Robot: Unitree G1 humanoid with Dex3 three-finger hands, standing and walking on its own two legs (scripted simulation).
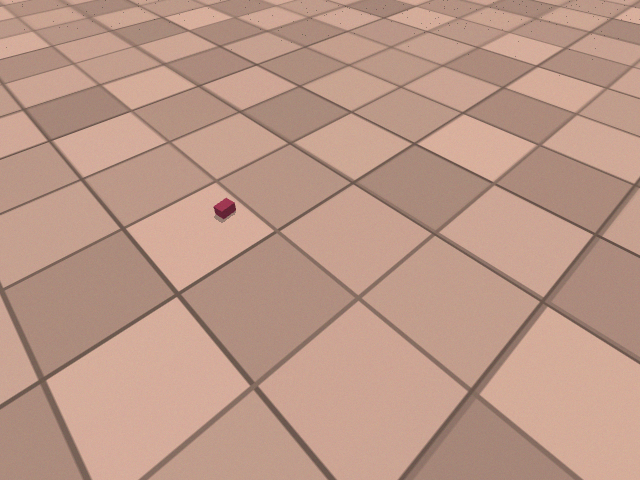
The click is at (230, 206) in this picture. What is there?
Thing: small box
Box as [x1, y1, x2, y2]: [213, 198, 235, 218]
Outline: 227,198 213,206 215,213 222,218 224,218 235,210 234,203
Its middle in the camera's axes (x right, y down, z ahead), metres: -0.45 -0.13 +1.82
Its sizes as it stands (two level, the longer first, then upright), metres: 0.079 0.057 0.049
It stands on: the floor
